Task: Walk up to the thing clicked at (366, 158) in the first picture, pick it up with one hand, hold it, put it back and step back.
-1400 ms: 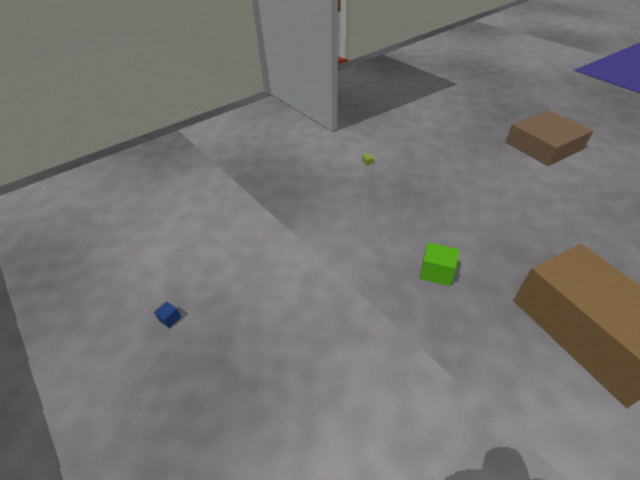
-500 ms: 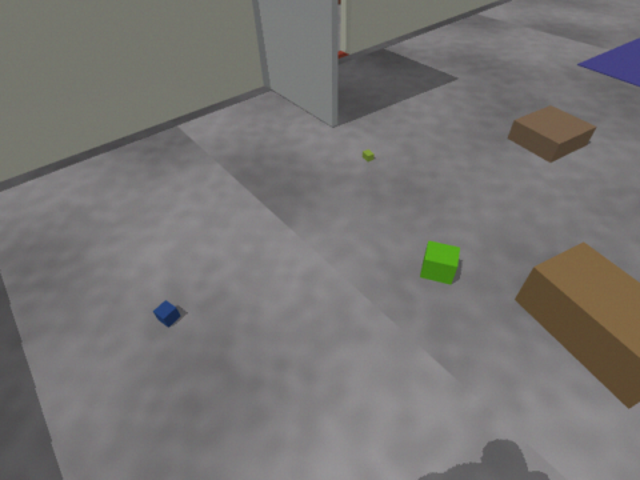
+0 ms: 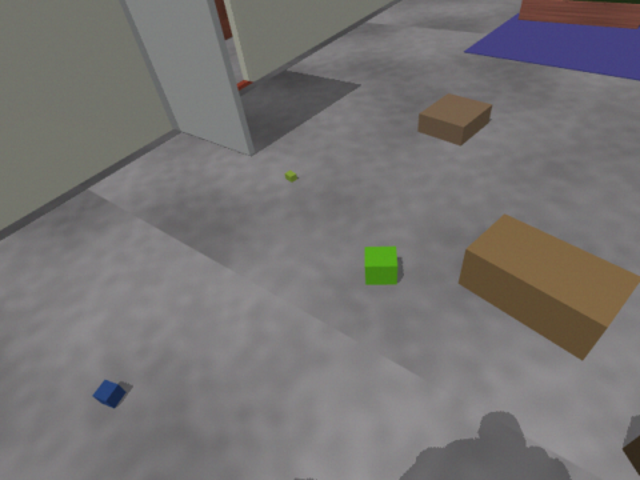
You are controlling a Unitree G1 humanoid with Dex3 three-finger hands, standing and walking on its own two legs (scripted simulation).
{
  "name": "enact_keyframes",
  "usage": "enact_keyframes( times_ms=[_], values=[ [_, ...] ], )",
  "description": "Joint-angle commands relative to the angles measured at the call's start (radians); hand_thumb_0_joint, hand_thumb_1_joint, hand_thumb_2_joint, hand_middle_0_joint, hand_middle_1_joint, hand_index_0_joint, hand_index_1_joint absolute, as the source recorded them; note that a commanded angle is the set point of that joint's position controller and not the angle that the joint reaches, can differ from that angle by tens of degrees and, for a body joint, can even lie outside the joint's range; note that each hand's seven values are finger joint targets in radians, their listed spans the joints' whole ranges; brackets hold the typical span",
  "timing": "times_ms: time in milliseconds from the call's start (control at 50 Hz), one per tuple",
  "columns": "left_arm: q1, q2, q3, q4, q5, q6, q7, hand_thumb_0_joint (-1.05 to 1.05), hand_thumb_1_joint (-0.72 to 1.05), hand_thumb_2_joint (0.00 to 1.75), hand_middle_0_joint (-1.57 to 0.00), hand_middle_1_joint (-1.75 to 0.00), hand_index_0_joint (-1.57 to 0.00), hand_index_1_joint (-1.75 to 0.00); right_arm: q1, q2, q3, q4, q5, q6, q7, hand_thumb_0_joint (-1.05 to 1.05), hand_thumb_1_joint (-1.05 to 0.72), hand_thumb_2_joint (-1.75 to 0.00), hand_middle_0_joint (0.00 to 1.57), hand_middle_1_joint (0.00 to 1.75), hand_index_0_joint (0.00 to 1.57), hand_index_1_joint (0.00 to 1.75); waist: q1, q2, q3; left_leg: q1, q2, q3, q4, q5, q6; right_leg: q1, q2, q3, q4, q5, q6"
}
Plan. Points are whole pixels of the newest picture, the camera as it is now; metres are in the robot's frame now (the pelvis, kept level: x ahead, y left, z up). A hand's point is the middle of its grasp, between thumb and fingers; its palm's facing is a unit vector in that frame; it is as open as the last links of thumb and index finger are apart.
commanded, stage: walk up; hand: left
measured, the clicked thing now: (290, 176) +1.81 +0.26 -0.75
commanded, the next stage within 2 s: none
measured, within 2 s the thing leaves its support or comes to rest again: neither
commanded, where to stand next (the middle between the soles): +1.36 +0.38 m, yaw -49 degrees
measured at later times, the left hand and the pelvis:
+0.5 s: hand (164, 394) +0.34 +0.32 -0.16, palm faces -0.25 -0.87 -0.43, open 7.4 cm; pelvis +0.26 +0.04 -0.02, yaw -13 degrees
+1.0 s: hand (239, 212) +0.77 +0.24 -0.12, palm faces -0.38 -0.79 -0.49, open 7.4 cm; pelvis +0.52 +0.05 -0.02, yaw -24 degrees
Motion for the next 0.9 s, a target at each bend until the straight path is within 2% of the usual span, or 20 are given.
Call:
enact_keyframes(
  times_ms=[0, 20, 40, 60, 80, 140, 180, 280, 400, 460, 480, 500, 520, 540, 580, 620, 700, 760, 820, 880],
  values=[
    [0.189, 0.224, 0.073, -0.001, 0.002, -0.049, 0.026, 0.00, 0.90, 0.90, -0.20, -0.30, -0.20, -0.30, -0.248, -0.168, -0.042, -0.183, -0.010, -0.026, 0.005, 0.00, -0.90, -0.90, 0.20, 0.30, 0.20, 0.30, 0.142, -0.144, 0.019, -0.538, 0.046, -0.010, 0.205, -0.409, 0.125, 0.471, 0.079, -0.074, -0.086, 0.063, -0.022],
    [0.326, 0.273, 0.095, 0.031, 0.005, -0.058, 0.045, 0.00, 0.90, 0.90, -0.20, -0.30, -0.20, -0.30, -0.259, -0.104, -0.017, -0.201, -0.010, -0.026, 0.011, 0.00, -0.90, -0.90, 0.20, 0.30, 0.20, 0.30, 0.218, -0.378, 0.018, -0.710, -0.048, 0.006, 0.580, -0.358, 0.091, 0.557, 0.046, 0.095, -0.181, -0.144, -0.087],
    [0.357, 0.298, 0.101, 0.005, 0.013, -0.059, 0.066, 0.00, 0.90, 0.90, -0.20, -0.30, -0.20, -0.30, -0.273, -0.065, 0.007, -0.242, 0.006, -0.027, 0.023, 0.00, -0.90, -0.90, 0.20, 0.30, 0.20, 0.30, 0.228, -0.485, 0.074, -0.894, -0.119, -0.107, 0.811, -0.326, 0.051, 0.514, -0.119, 0.507, -0.409, -0.539, -0.158],
    [0.215, 0.315, 0.084, -0.049, 0.001, -0.067, 0.074, 0.00, 0.90, 0.90, -0.20, -0.30, -0.20, -0.30, -0.226, -0.119, -0.004, -0.252, 0.021, -0.028, 0.028, 0.00, -0.90, -0.90, 0.20, 0.30, 0.20, 0.30, 0.135, -0.325, 0.096, -0.866, -0.075, -0.286, 0.798, -0.211, 0.026, 0.408, -0.255, 0.838, -0.607, -0.670, -0.229],
    [0.112, 0.380, 0.088, -0.096, -0.006, -0.080, 0.084, 0.00, 0.90, 0.90, -0.20, -0.30, -0.20, -0.30, -0.211, -0.175, -0.019, -0.247, 0.015, -0.038, 0.027, 0.00, -0.90, -0.90, 0.20, 0.30, 0.20, 0.30, 0.085, -0.297, 0.087, -0.853, -0.032, -0.325, 0.795, -0.218, 0.031, 0.381, -0.319, 0.967, -0.708, -0.762, -0.308],
    [0.001, 0.328, 0.061, -0.137, -0.021, -0.102, 0.115, 0.00, 0.90, 0.90, -0.20, -0.30, -0.20, -0.30, -0.159, -0.233, -0.027, -0.200, 0.019, -0.042, 0.029, 0.00, -0.90, -0.90, 0.20, 0.30, 0.20, 0.30, 0.018, -0.141, 0.074, -0.697, 0.048, -0.348, 0.701, -0.038, 0.036, 0.268, -0.238, 0.625, -0.570, -0.311, -0.239],
    [-0.019, 0.310, 0.056, -0.137, -0.024, -0.110, 0.123, 0.00, 0.90, 0.90, -0.20, -0.30, -0.20, -0.30, -0.073, -0.231, -0.032, -0.187, 0.018, -0.029, 0.036, 0.00, -0.90, -0.90, 0.20, 0.30, 0.20, 0.30, -0.012, -0.161, 0.053, -0.601, 0.048, -0.332, 0.609, 0.034, 0.045, 0.194, -0.168, 0.486, -0.519, -0.248, -0.192],
    [0.017, 0.311, 0.046, -0.155, -0.022, -0.126, 0.120, 0.00, 0.90, 0.90, -0.20, -0.30, -0.20, -0.30, -0.137, -0.207, -0.050, -0.223, 0.013, 0.013, 0.072, 0.00, -0.90, -0.90, 0.20, 0.30, 0.20, 0.30, 0.007, -0.097, 0.119, -0.606, 0.032, -0.261, 0.476, 0.234, -0.007, 0.105, -0.096, 0.355, -0.597, -0.266, -0.189],
    [0.067, 0.311, 0.045, -0.130, -0.006, -0.129, 0.122, 0.00, 0.90, 0.90, -0.20, -0.30, -0.20, -0.30, -0.194, -0.151, -0.045, -0.251, 0.013, -0.011, 0.076, 0.00, -0.90, -0.90, 0.20, 0.30, 0.20, 0.30, 0.012, -0.104, 0.054, -0.428, 0.010, -0.214, 0.209, 0.276, 0.014, 0.207, -0.059, 0.211, -0.456, 0.133, -0.159],
    [0.015, 0.286, 0.033, -0.152, -0.001, -0.116, 0.134, 0.00, 0.90, 0.90, -0.20, -0.30, -0.20, -0.30, 0.070, -0.190, -0.079, -0.177, 0.008, -0.020, 0.057, 0.00, -0.90, -0.90, 0.20, 0.30, 0.20, 0.30, -0.130, -0.058, -0.112, -0.070, -0.047, -0.190, 0.092, 0.175, 0.054, 0.160, -0.033, 0.167, -0.059, 0.343, -0.124],
    [0.065, 0.206, 0.005, -0.152, 0.001, -0.113, 0.136, 0.00, 0.90, 0.90, -0.20, -0.30, -0.20, -0.30, 0.230, -0.260, -0.110, -0.135, -0.003, -0.029, 0.035, 0.00, -0.90, -0.90, 0.20, 0.30, 0.20, 0.30, -0.199, 0.129, -0.198, 0.162, 0.021, -0.317, 0.037, -0.011, 0.097, -0.017, 0.046, 0.120, 0.268, 0.247, -0.076],
    [0.123, 0.092, -0.035, -0.153, -0.007, -0.111, 0.135, 0.00, 0.90, 0.90, -0.20, -0.30, -0.20, -0.30, 0.274, -0.327, -0.127, -0.136, -0.011, -0.036, 0.013, 0.00, -0.90, -0.90, 0.20, 0.30, 0.20, 0.30, -0.193, 0.369, -0.204, 0.276, 0.230, -0.615, -0.048, -0.165, 0.096, -0.265, 0.173, 0.107, 0.490, -0.222, -0.045],
    [0.196, 0.138, -0.033, -0.140, -0.031, -0.109, 0.156, 0.00, 0.90, 0.90, -0.20, -0.30, -0.20, -0.30, 0.147, -0.376, -0.129, -0.168, 0.024, -0.045, 0.004, 0.00, -0.90, -0.90, 0.20, 0.30, 0.20, 0.30, -0.105, 0.367, -0.220, 0.277, 0.323, -0.912, -0.221, -0.218, 0.176, -0.361, 0.189, 0.129, 0.594, -0.204, -0.082],
    [0.171, 0.182, -0.032, -0.110, -0.023, -0.108, 0.162, 0.00, 0.90, 0.90, -0.20, -0.30, -0.20, -0.30, 0.062, -0.352, -0.132, -0.183, 0.046, -0.038, 0.000, 0.00, -0.90, -0.90, 0.20, 0.30, 0.20, 0.30, -0.077, 0.273, -0.174, 0.145, 0.320, -0.868, -0.244, -0.262, 0.197, -0.321, 0.093, 0.173, 0.621, -0.122, -0.090],
    [0.054, 0.238, -0.005, -0.092, -0.049, -0.112, 0.137, 0.00, 0.90, 0.90, -0.20, -0.30, -0.20, -0.30, 0.034, -0.233, -0.095, -0.199, 0.026, -0.043, -0.006, 0.00, -0.90, -0.90, 0.20, 0.30, 0.20, 0.30, -0.082, 0.119, -0.073, -0.021, 0.193, -0.510, -0.184, 0.071, 0.080, -0.227, 0.055, 0.192, 0.478, 0.038, -0.067],
    [0.073, 0.223, 0.005, -0.080, -0.057, -0.101, 0.127, 0.00, 0.90, 0.90, -0.20, -0.30, -0.20, -0.30, 0.045, -0.196, -0.077, -0.187, 0.028, -0.053, -0.011, 0.00, -0.90, -0.90, 0.20, 0.30, 0.20, 0.30, -0.051, 0.140, -0.058, -0.033, 0.151, -0.344, -0.126, 0.402, 0.097, -0.178, 0.036, 0.152, 0.403, 0.062, -0.050],
    [-0.034, 0.155, -0.014, -0.131, -0.044, -0.085, 0.112, 0.00, 0.90, 0.90, -0.20, -0.30, -0.20, -0.30, 0.088, -0.155, -0.063, -0.194, 0.016, -0.056, -0.016, 0.00, -0.90, -0.90, 0.20, 0.30, 0.20, 0.30, -0.069, 0.094, 0.003, 0.000, 0.148, -0.215, -0.122, 0.671, 0.176, -0.189, 0.051, 0.077, 0.184, 0.042, -0.016],
    [-0.086, 0.143, -0.012, -0.156, -0.042, -0.079, 0.107, 0.00, 0.90, 0.90, -0.20, -0.30, -0.20, -0.30, 0.043, -0.168, -0.065, -0.224, 0.000, -0.046, -0.008, 0.00, -0.90, -0.90, 0.20, 0.30, 0.20, 0.30, -0.062, 0.088, 0.059, -0.114, 0.127, -0.123, -0.158, 0.658, 0.169, -0.078, 0.056, -0.015, -0.003, 0.140, -0.024],
    [-0.050, 0.143, 0.005, -0.142, -0.041, -0.073, 0.108, 0.00, 0.90, 0.90, -0.20, -0.30, -0.20, -0.30, 0.028, -0.164, -0.061, -0.246, -0.004, -0.031, -0.002, 0.00, -0.90, -0.90, 0.20, 0.30, 0.20, 0.30, -0.036, 0.068, 0.029, -0.253, 0.111, -0.111, -0.090, 0.440, 0.140, 0.171, 0.094, -0.052, -0.061, 0.222, -0.049],
    [0.197, 0.208, 0.052, -0.079, -0.026, -0.069, 0.132, 0.00, 0.90, 0.90, -0.20, -0.30, -0.20, -0.30, 0.009, -0.141, -0.049, -0.277, 0.000, -0.019, 0.000, 0.00, -0.90, -0.90, 0.20, 0.30, 0.20, 0.30, 0.103, -0.098, -0.107, -0.370, 0.047, -0.073, 0.266, 0.485, 0.085, 0.526, 0.078, 0.004, -0.168, 0.194, -0.090]
  ],
)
